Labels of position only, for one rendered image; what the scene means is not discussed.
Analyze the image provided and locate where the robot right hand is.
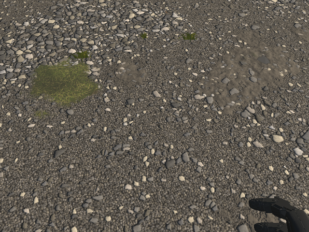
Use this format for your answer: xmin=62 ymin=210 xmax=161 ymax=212
xmin=248 ymin=196 xmax=309 ymax=232

